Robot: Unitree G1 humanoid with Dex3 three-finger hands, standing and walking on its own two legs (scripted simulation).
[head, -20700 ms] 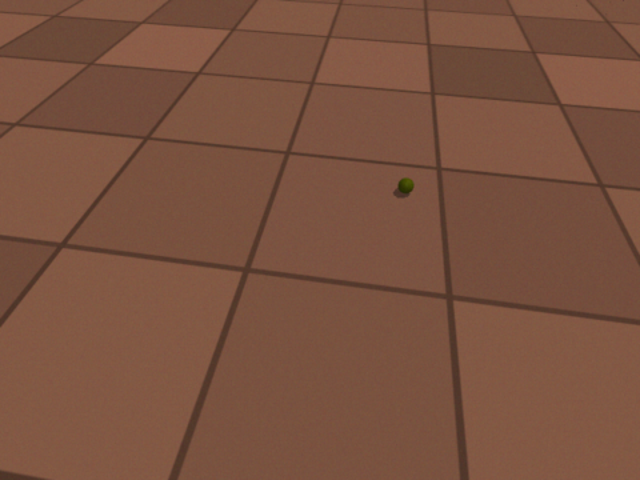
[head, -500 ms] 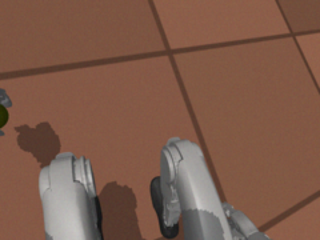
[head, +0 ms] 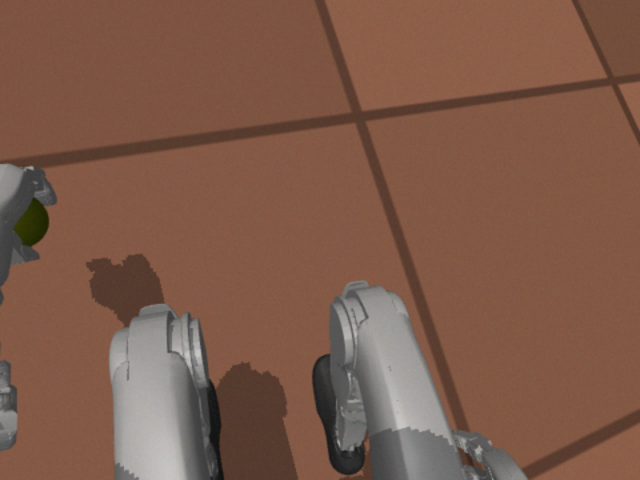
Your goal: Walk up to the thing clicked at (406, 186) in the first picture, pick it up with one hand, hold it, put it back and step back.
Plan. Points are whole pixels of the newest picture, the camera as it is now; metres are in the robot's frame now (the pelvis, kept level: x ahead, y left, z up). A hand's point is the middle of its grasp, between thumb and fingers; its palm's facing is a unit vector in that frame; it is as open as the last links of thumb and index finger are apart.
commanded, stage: lift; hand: left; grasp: from above
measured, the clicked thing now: (12, 220) +0.44 +0.35 -0.16
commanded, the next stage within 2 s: hold in 1.46 s
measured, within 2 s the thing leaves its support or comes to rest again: neither
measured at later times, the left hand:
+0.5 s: hand out of the picture +0.37 +0.33 +0.01, palm faces -0.43 -0.12 -0.90, open 9.0 cm
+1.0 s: hand out of the picture +0.33 +0.30 +0.21, palm faces -0.44 -0.14 -0.89, open 9.1 cm
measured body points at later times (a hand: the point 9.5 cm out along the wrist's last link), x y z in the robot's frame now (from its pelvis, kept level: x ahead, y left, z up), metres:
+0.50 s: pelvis +0.00 +0.01 +0.12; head +0.17 +0.06 +0.53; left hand +0.39 +0.33 +0.06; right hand +0.14 -0.25 +0.00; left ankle +0.09 +0.12 -0.32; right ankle +0.10 -0.12 -0.32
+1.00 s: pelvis +0.03 +0.01 +0.29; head +0.12 +0.03 +0.73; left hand +0.35 +0.31 +0.26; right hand +0.16 -0.24 +0.18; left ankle +0.09 +0.12 -0.32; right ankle +0.10 -0.12 -0.32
